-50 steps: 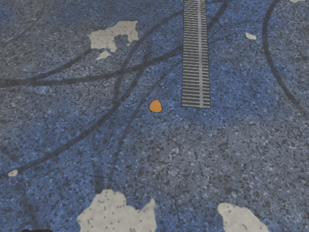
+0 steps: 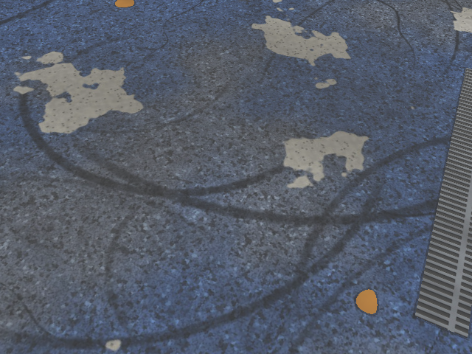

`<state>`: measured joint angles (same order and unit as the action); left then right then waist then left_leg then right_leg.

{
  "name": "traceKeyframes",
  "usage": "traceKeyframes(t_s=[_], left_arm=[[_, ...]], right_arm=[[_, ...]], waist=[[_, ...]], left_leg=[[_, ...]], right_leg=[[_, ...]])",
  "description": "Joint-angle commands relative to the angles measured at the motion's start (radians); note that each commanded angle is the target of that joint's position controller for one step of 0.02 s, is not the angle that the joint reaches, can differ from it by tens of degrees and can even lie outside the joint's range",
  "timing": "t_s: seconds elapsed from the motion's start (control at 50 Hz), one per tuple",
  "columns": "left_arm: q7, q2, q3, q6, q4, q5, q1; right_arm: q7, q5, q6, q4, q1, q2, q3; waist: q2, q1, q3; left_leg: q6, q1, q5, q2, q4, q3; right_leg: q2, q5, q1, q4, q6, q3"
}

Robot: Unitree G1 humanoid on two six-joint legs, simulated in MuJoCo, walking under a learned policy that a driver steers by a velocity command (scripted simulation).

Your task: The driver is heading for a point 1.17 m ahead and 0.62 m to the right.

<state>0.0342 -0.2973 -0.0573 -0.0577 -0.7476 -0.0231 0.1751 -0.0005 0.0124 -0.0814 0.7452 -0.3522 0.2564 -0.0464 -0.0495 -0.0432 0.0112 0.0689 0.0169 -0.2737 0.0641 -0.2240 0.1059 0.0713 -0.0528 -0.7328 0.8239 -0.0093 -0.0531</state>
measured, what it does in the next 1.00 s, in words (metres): walks ahead, turning right: right foot, then left foot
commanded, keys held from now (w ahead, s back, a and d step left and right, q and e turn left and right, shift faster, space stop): w+e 1.00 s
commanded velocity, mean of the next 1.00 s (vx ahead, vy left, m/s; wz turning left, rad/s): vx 0.50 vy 0.00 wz -0.53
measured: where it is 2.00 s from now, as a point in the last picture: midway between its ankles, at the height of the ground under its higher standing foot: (378, 214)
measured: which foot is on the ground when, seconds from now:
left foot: down 0.00-0.18, up 0.20-0.62, down 0.64-1.00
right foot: up 0.00-0.18, down 0.20-0.64, up 0.66-1.00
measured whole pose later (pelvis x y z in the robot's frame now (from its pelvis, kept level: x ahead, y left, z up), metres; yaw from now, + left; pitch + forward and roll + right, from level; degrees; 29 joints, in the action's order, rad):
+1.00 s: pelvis +0.56 -0.07 +0.00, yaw -35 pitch +1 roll +2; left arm 0.03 -0.30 -0.07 -0.01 -0.61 -0.02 0.14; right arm 0.00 0.00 -0.08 0.81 -0.34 0.29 -0.07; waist -0.04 -0.09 0.04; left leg 0.01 -0.02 -0.26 0.00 -0.27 0.15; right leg 0.09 0.07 -0.69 0.85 -0.01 -0.05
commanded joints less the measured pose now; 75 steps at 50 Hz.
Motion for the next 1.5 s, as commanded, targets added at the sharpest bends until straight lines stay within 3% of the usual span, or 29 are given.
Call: traceKeyframes(t_s=[0.02,0.12,0.18,0.2,0.22,0.24,0.26,0.3,0.32,0.38,0.46,0.54,0.62,0.64,0.66,0.68,0.7,0.74,0.8,1.06,1.14,1.16,1.18,1.2,1.22,1.24,1.28,1.36,1.5], left_arm=[[0.019,-0.021,0.006,-0.018,0.098,0.000,-0.139],[0.054,-0.039,0.000,-0.022,0.153,0.000,-0.191],[0.040,-0.134,-0.046,-0.007,0.121,-0.001,0.047],[0.022,-0.187,-0.070,0.000,0.096,0.001,0.208],[0.010,-0.278,-0.087,0.000,0.093,0.003,0.242],[0.003,-0.218,-0.073,-0.005,0.103,0.000,0.259],[-0.003,-0.178,-0.062,-0.007,0.107,0.006,0.217],[-0.005,-0.129,-0.047,-0.011,0.129,0.003,0.089],[-0.008,-0.108,-0.039,-0.013,0.143,0.014,0.054],[-0.019,-0.119,-0.041,-0.015,0.142,0.013,0.030],[-0.041,-0.161,-0.054,0.000,0.117,0.001,0.069],[-0.046,-0.162,-0.055,0.018,0.090,-0.008,0.146],[-0.046,-0.128,-0.047,0.022,0.097,0.000,0.129],[-0.042,-0.076,-0.029,0.017,0.106,0.007,0.133],[-0.039,0.002,-0.005,0.010,0.126,0.004,0.224],[-0.040,-0.039,-0.003,0.004,0.147,-0.018,0.265],[-0.044,-0.130,-0.026,0.009,0.131,-0.022,0.213],[-0.043,-0.139,-0.034,0.018,0.155,0.002,0.092],[-0.031,-0.089,-0.034,0.031,0.164,-0.007,0.089],[0.023,-0.034,-0.009,0.027,0.248,-0.004,-0.180],[0.021,-0.123,-0.060,0.039,0.216,0.005,0.022],[0.005,-0.183,-0.094,0.047,0.167,0.001,0.203],[-0.014,-0.301,-0.115,0.049,0.156,-0.010,0.251],[-0.007,-0.289,-0.100,0.029,0.196,-0.007,0.260],[0.001,-0.212,-0.077,0.013,0.182,0.003,0.239],[0.000,-0.187,-0.068,0.004,0.174,0.005,0.194],[-0.006,-0.137,-0.049,0.000,0.192,0.013,0.075],[-0.026,-0.139,-0.047,-0.007,0.177,0.015,0.062],[-0.051,-0.163,-0.053,0.005,0.108,0.002,0.167]], right_arm=[[0.016,-0.008,-0.019,-0.035,0.018,0.163,-0.043],[0.036,-0.014,0.020,0.005,-0.020,0.201,-0.054],[0.055,-0.012,0.045,-0.008,0.011,0.236,-0.062],[0.056,-0.012,0.038,-0.024,0.039,0.233,-0.057],[0.030,0.021,0.012,-0.067,-0.086,0.075,-0.009],[0.008,-0.006,-0.032,-0.073,-0.030,0.130,-0.007],[-0.006,-0.048,-0.056,-0.113,0.081,0.182,-0.022],[0.000,-0.023,-0.070,-0.128,0.139,0.166,-0.018],[0.002,-0.007,-0.060,-0.124,0.118,0.174,-0.025],[0.007,0.007,-0.025,-0.118,0.082,0.145,-0.018],[0.007,0.009,-0.020,-0.155,0.238,0.085,0.009],[-0.006,-0.019,-0.032,-0.176,0.332,0.118,-0.004],[-0.009,-0.025,-0.049,-0.149,0.218,0.174,-0.042],[-0.002,-0.010,-0.055,-0.139,0.114,0.208,-0.057],[0.005,0.014,-0.052,-0.128,-0.003,0.288,-0.076],[-0.006,-0.001,-0.037,-0.091,-0.066,0.290,-0.083],[-0.006,-0.010,-0.033,-0.111,-0.014,0.207,-0.063],[0.000,-0.002,-0.020,-0.113,0.068,0.149,-0.042],[0.004,-0.001,-0.025,-0.089,0.105,0.113,-0.032],[0.008,-0.032,0.001,0.028,0.038,0.228,-0.068],[0.017,-0.052,0.026,0.031,0.059,0.276,-0.083],[0.022,-0.044,0.024,0.024,0.049,0.246,-0.071],[0.013,0.011,0.012,-0.026,-0.028,0.116,-0.027],[0.001,-0.002,-0.025,-0.057,0.004,0.121,-0.012],[-0.008,-0.046,-0.046,-0.082,0.134,0.206,-0.036],[-0.008,-0.052,-0.058,-0.098,0.170,0.197,-0.030],[0.004,-0.010,-0.054,-0.075,0.146,0.196,-0.036],[0.002,0.006,-0.017,-0.069,0.143,0.153,-0.029],[-0.020,-0.013,-0.028,-0.121,0.380,0.105,-0.003]], waist=[[0.089,-0.024,0.084],[0.120,-0.012,0.044],[0.167,0.131,-0.114],[0.106,0.225,-0.194],[-0.168,0.116,-0.304],[-0.094,0.166,-0.444],[-0.028,0.181,-0.289],[0.110,0.088,-0.084],[0.090,0.051,-0.057],[0.038,0.011,-0.023],[-0.005,0.069,-0.008],[-0.039,0.115,-0.037],[-0.076,0.030,-0.061],[-0.039,-0.023,-0.139],[0.177,-0.021,-0.286],[0.398,-0.013,-0.321],[0.253,-0.036,-0.192],[0.139,-0.026,-0.043],[0.185,0.014,0.004],[0.113,-0.043,0.078],[0.138,0.107,-0.064],[0.098,0.192,-0.155],[-0.179,0.126,-0.239],[-0.178,0.136,-0.426],[-0.065,0.176,-0.307],[-0.038,0.144,-0.184],[0.018,0.054,-0.085],[0.005,0.020,-0.052],[-0.030,0.113,0.000]], left_leg=[[0.052,-0.075,0.454,-0.264,0.112,-0.019],[0.022,0.132,0.931,-0.305,-0.060,0.034],[0.004,0.104,1.239,-0.297,-0.441,0.054],[-0.020,-0.106,1.013,-0.257,-0.709,0.058],[-0.095,-0.605,-0.085,-0.048,-1.127,0.000],[-0.090,-0.741,-0.300,0.013,-1.282,-0.225],[-0.068,-0.819,-0.210,-0.055,-1.238,-0.262],[-0.064,-0.760,-0.112,-0.124,-1.039,-0.225],[-0.076,-0.691,-0.089,-0.145,-0.994,-0.224],[-0.128,-0.614,-0.056,-0.163,-0.852,-0.184],[-0.161,-0.508,0.230,-0.114,-0.518,-0.140],[-0.155,-0.445,0.324,-0.063,-0.334,-0.173],[-0.079,-0.285,0.213,-0.069,-0.242,-0.183],[-0.028,-0.106,0.172,-0.153,-0.240,-0.248],[0.094,0.229,0.031,-0.384,-0.202,-0.570],[0.184,0.304,-0.270,-0.507,-0.094,-0.940],[0.150,0.207,-0.385,-0.466,-0.058,-0.864],[0.099,0.003,-0.141,-0.378,-0.049,-0.578],[0.091,-0.128,0.055,-0.310,0.015,-0.369],[0.067,0.011,0.371,-0.342,0.039,-0.003],[0.016,0.028,0.934,-0.319,-0.334,0.093],[-0.020,-0.138,0.829,-0.282,-0.580,0.108],[-0.082,-0.571,-0.024,-0.153,-0.959,0.093],[-0.093,-0.760,-0.347,-0.028,-1.159,-0.148],[-0.076,-0.858,-0.248,-0.086,-1.176,-0.205],[-0.062,-0.856,-0.154,-0.123,-1.102,-0.190],[-0.077,-0.719,-0.050,-0.182,-0.953,-0.195],[-0.130,-0.629,0.034,-0.173,-0.808,-0.166],[-0.143,-0.520,0.391,-0.093,-0.366,-0.161]], right_leg=[[-0.015,-0.112,0.047,-0.154,0.019,0.044],[-0.089,0.058,0.070,-0.244,0.086,0.137],[-0.168,0.166,0.394,-0.253,0.164,0.164],[-0.109,0.109,0.698,-0.313,0.217,0.041],[0.178,0.170,1.132,-0.292,0.416,-0.486],[0.257,0.298,1.215,-0.450,0.486,-0.792],[0.222,0.298,1.110,-0.500,0.417,-0.641],[0.137,0.128,0.790,-0.535,0.351,-0.445],[0.108,0.042,0.685,-0.560,0.346,-0.386],[0.068,-0.071,0.503,-0.600,0.343,-0.295],[-0.030,0.000,0.373,-0.574,0.265,-0.176],[-0.004,0.160,0.455,-0.502,0.222,-0.272],[0.015,0.214,0.515,-0.344,0.166,-0.366],[-0.035,0.234,0.461,-0.171,0.129,-0.315],[-0.159,0.494,0.213,0.159,0.060,-0.175],[-0.148,0.661,-0.015,0.394,0.034,-0.111],[-0.092,0.572,-0.078,0.486,0.022,-0.132],[-0.035,0.433,-0.056,0.469,0.012,-0.083],[0.018,0.360,0.029,0.384,0.008,-0.056],[0.007,0.098,0.071,-0.154,0.042,0.071],[-0.125,0.220,0.416,-0.242,0.139,0.171],[-0.135,0.175,0.704,-0.273,0.180,0.123],[0.132,0.195,1.074,-0.283,0.319,-0.333],[0.270,0.433,1.189,-0.478,0.453,-0.801],[0.243,0.428,1.114,-0.532,0.382,-0.686],[0.205,0.355,0.969,-0.537,0.348,-0.556],[0.127,0.140,0.711,-0.550,0.304,-0.381],[0.076,-0.028,0.530,-0.596,0.310,-0.270],[0.031,0.146,0.478,-0.574,0.233,-0.225]])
